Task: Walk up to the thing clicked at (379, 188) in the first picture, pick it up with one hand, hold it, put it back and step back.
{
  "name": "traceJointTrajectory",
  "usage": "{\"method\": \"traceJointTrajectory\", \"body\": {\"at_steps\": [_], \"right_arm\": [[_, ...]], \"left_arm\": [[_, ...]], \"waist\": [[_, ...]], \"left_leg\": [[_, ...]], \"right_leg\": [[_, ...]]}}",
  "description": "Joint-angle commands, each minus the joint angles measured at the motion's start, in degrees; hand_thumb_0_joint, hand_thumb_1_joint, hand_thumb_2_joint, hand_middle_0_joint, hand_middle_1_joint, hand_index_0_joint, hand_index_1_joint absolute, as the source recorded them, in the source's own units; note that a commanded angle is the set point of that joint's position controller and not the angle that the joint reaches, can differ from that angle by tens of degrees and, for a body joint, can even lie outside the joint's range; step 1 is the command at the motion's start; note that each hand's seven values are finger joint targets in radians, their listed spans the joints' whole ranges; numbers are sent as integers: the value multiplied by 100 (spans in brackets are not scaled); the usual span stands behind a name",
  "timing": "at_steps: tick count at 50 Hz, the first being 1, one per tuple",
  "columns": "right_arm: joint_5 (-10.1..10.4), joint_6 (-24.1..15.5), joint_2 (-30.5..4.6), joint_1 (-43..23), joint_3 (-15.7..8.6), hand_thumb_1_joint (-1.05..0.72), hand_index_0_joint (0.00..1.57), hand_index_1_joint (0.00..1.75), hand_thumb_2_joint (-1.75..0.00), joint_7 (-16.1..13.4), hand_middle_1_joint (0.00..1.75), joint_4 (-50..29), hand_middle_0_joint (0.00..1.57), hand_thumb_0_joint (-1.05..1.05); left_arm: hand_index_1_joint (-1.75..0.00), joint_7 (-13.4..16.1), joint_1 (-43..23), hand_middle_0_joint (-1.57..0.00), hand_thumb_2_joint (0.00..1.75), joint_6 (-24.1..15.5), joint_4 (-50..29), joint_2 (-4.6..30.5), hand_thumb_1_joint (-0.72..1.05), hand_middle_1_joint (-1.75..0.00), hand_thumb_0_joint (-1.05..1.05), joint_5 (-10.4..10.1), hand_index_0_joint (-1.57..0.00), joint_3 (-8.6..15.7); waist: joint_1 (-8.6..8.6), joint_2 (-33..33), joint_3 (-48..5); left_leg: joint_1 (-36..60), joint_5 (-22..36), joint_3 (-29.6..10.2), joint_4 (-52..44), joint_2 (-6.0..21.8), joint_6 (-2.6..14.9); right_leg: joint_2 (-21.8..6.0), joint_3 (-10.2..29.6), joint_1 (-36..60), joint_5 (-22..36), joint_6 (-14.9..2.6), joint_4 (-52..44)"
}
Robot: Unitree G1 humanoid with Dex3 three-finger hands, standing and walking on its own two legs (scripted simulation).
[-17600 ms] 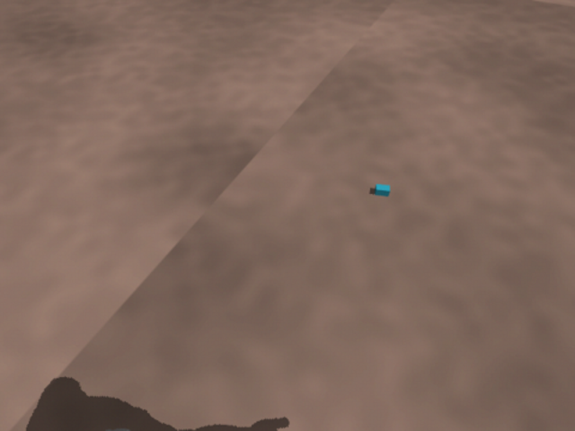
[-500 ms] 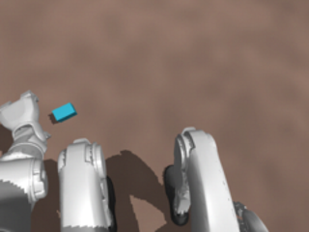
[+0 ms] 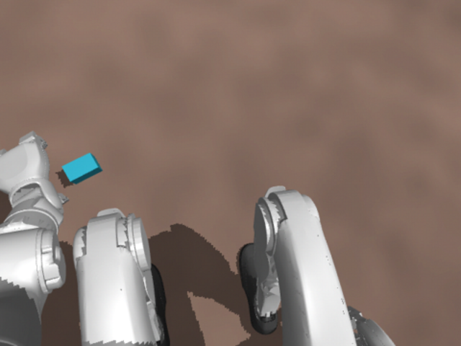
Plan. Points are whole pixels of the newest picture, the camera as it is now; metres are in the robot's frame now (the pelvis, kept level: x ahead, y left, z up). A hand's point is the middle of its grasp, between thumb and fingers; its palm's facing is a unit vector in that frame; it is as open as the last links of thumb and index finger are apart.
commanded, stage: rise first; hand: left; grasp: from above
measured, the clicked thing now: (82, 168) +0.44 +0.27 -0.30
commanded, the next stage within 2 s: approach in 1.28 s
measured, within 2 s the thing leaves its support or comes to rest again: neither
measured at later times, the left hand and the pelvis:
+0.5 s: hand (44, 178) +0.40 +0.30 -0.19, palm faces -0.34 -0.26 -0.91, open 12.3 cm; pelvis +0.00 +0.00 +0.00, yaw -1 degrees
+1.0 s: hand (44, 181) +0.39 +0.31 -0.19, palm faces -0.34 -0.27 -0.90, open 12.5 cm; pelvis +0.00 +0.00 -0.01, yaw +0 degrees
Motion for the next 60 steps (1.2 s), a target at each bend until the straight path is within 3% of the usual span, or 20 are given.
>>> {"method": "traceJointTrajectory", "body": {"at_steps": [1, 8, 11, 13, 15, 17, 21, 22, 24, 25, 29, 33, 34, 36, 39, 48, 52, 54, 57, 60], "right_arm": [[20, -97, -1378, 1208, -371, -90, 20, 30, -90, 39, 30, 36, 20, 0], [-13, -129, -1412, 1339, -370, -89, 20, 30, -90, 127, 30, 98, 20, 0], [4, -116, -1382, 1285, -357, -90, 20, 30, -90, 165, 30, 56, 20, 0], [24, -115, -1367, 1201, -341, -90, 20, 30, -90, 171, 30, 13, 20, 0], [5, -127, -1422, 1303, -368, -89, 20, 30, -90, 173, 30, 84, 20, 0], [21, -144, -1395, 1166, -371, -89, 20, 30, -90, 187, 30, 62, 20, 0], [-44, -220, -1429, 1314, -376, -89, 20, 30, -90, 235, 30, 127, 20, 0], [-22, -213, -1507, 1326, -390, -89, 20, 30, -90, 224, 30, 140, 20, 0], [-61, -239, -1399, 1305, -348, -89, 20, 30, -90, 256, 30, 128, 20, 0], [-67, -250, -1490, 1377, -380, -90, 20, 30, -90, 252, 30, 166, 20, 0], [-40, -273, -1479, 1282, -363, -89, 20, 30, -90, 261, 30, 138, 20, 0], [-60, -284, -1505, 1358, -369, -89, 20, 30, -90, 291, 30, 159, 20, 0], [-60, -292, -1440, 1295, -322, -89, 20, 30, -90, 309, 30, 143, 20, 0], [-86, -314, -1527, 1372, -377, -89, 20, 30, -90, 302, 30, 180, 20, 0], [-49, -314, -1507, 1290, -383, -89, 20, 30, -90, 311, 30, 161, 20, 0], [-160, -387, -1535, 1439, -337, -89, 20, 30, -90, 376, 30, 212, 20, 0], [-147, -438, -1513, 1235, -343, -89, 20, 30, -90, 378, 30, 176, 20, 0], [-139, -427, -1577, 1344, -388, -89, 20, 30, -90, 355, 30, 207, 20, 0], [-157, -436, -1496, 1287, -374, -89, 20, 30, -90, 402, 30, 210, 20, 0], [-150, -451, -1607, 1360, -410, -89, 20, 30, -90, 388, 30, 245, 20, 0]], "left_arm": [[-68, 261, -1544, -42, 71, -1, -493, 1284, -21, -65, 0, 2, -40, -7], [-69, 237, -1744, -41, 73, -7, -606, 1474, -24, -67, 0, 24, -39, 119], [-71, 217, -1503, -39, 74, 20, -478, 1503, -25, -69, 0, -2, -37, 172], [-71, 162, -1332, -40, 73, 51, -156, 1334, -24, -69, 0, 20, -38, 23], [-70, 158, -1578, -40, 73, -4, -492, 1703, -24, -68, 0, 51, -38, 233], [-73, 139, -1353, -38, 75, 13, -245, 1348, -27, -70, 0, 53, -36, 64], [-72, 185, -1723, -38, 75, -65, -386, 1414, -27, -70, 0, 99, -36, 12], [-71, 231, -1648, -39, 75, -73, -417, 1617, -26, -69, 0, 66, -37, 225], [-71, 213, -1804, -39, 74, -83, -384, 1357, -26, -69, 0, 128, -37, -63], [-72, 243, -1848, -40, 75, -85, -444, 1585, -26, -69, 0, 121, -37, 122], [-72, 242, -1742, -38, 76, -46, -263, 1366, -28, -69, 0, 96, -36, -49], [-72, 291, -1749, -37, 78, -28, -396, 1628, -30, -70, 0, 103, -34, 169], [-72, 245, -1570, -38, 77, 5, -23, 1358, -29, -70, 0, 100, -35, -42], [-71, 237, -1676, -39, 76, -48, -224, 1681, -28, -68, 0, 116, -36, 201], [-73, 231, -1479, -38, 76, -35, -103, 1420, -28, -70, 0, 79, -35, 105], [-71, 343, -1920, -39, 77, -181, 10, 1740, -28, -68, 0, 185, -35, 247], [-72, 322, -1698, -38, 77, -254, 23, 1696, -28, -69, 0, 155, -35, 181], [-72, 354, -1671, -37, 78, -265, -125, 1923, -29, -68, 0, 176, -34, 407], [-71, 332, -1707, -39, 77, -265, -28, 1536, -28, -68, 0, 164, -35, 86], [-71, 333, -1429, -37, 79, -243, 35, 1854, -29, -68, 0, 198, -34, 394]], "waist": [[-106, 1452, -3538], [-163, 1438, -3678], [-44, 1252, -3762], [-43, 1216, -3607], [-51, 1250, -3605], [-47, 1293, -3591], [-218, 1390, -3450], [-131, 1359, -3519], [-228, 1383, -3435], [-217, 1436, -3517], [-193, 1463, -3494], [-126, 1528, -3566], [-193, 1335, -3381], [-172, 1357, -3411], [-111, 1453, -3500], [-328, 1362, -3290], [-196, 1426, -3379], [-147, 1399, -3526], [-211, 1346, -3475], [-123, 1400, -3423]], "left_leg": [[2781, 758, 441, -1440, -164, 116], [2701, 977, 512, -1312, -186, 145], [2490, 930, 531, -1293, -205, 197], [2372, 798, 554, -1302, -211, 202], [2399, 801, 531, -1288, -218, 203], [2552, 702, 474, -1366, -215, 167], [2628, 713, 453, -1312, -192, 154], [2583, 745, 443, -1335, -197, 159], [2631, 737, 467, -1283, -199, 149], [2664, 769, 472, -1295, -196, 152], [2679, 594, 449, -1365, -206, 137], [2715, 811, 474, -1345, -201, 137], [2574, 741, 481, -1297, -211, 150], [2536, 786, 493, -1263, -214, 167], [2689, 798, 469, -1373, -218, 130], [2522, 778, 485, -1188, -222, 157], [2465, 538, 492, -1234, -245, 161], [2527, 659, 485, -1205, -232, 165], [2418, 597, 493, -1210, -244, 169], [2547, 738, 466, -1244, -237, 157]], "right_leg": [[187, -493, 1633, 949, -265, -1416], [208, -461, 1919, 1182, -236, -1451], [221, -407, 2126, 1148, -212, -1510], [235, -388, 2068, 1011, -212, -1529], [228, -406, 2027, 979, -219, -1505], [237, -470, 1819, 863, -252, -1438], [218, -507, 1692, 913, -252, -1430], [223, -504, 1743, 938, -250, -1436], [211, -493, 1694, 936, -255, -1412], [211, -501, 1758, 956, -241, -1454], [218, -502, 1643, 775, -258, -1482], [209, -512, 1725, 984, -253, -1439], [208, -504, 1691, 933, -252, -1424], [211, -486, 1757, 975, -238, -1451], [225, -525, 1716, 964, -258, -1412], [192, -534, 1748, 965, -232, -1377], [212, -499, 1742, 685, -240, -1440], [206, -499, 1790, 792, -233, -1430], [219, -491, 1835, 783, -232, -1456], [218, -544, 1734, 865, -243, -1391]]}}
